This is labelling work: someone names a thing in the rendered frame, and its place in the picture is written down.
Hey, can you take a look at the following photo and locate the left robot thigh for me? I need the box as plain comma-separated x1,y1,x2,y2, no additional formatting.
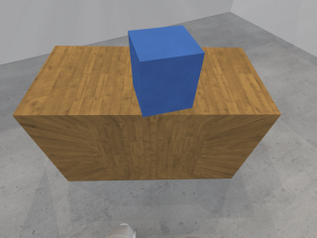
105,225,136,238

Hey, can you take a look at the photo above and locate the pedestal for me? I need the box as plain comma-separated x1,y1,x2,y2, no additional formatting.
12,46,281,181

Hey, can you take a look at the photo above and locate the carton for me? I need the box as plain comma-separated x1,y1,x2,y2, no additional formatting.
128,25,205,118

